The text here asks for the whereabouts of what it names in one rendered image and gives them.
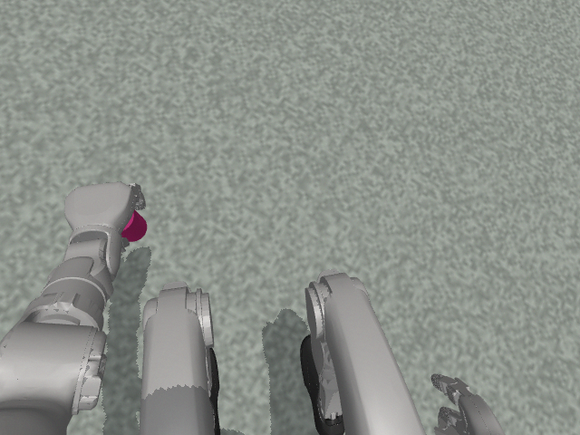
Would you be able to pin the left robot arm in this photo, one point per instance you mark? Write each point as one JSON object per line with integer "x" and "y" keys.
{"x": 52, "y": 361}

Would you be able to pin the right robot foot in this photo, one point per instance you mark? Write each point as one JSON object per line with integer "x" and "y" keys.
{"x": 311, "y": 382}

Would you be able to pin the left robot hand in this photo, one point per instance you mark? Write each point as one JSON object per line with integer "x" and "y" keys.
{"x": 106, "y": 204}

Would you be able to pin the can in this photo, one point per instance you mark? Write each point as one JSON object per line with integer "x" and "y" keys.
{"x": 136, "y": 228}

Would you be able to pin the right robot hand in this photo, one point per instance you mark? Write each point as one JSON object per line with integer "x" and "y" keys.
{"x": 474, "y": 416}

